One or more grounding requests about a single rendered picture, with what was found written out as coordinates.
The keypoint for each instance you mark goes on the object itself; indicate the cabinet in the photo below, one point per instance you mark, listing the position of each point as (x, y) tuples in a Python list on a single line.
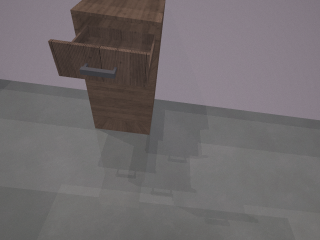
[(114, 106)]

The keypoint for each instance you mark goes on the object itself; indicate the handle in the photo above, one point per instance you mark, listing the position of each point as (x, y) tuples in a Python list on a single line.
[(89, 71)]

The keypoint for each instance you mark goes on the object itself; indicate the drawer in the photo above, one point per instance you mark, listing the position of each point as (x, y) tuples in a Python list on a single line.
[(105, 48)]

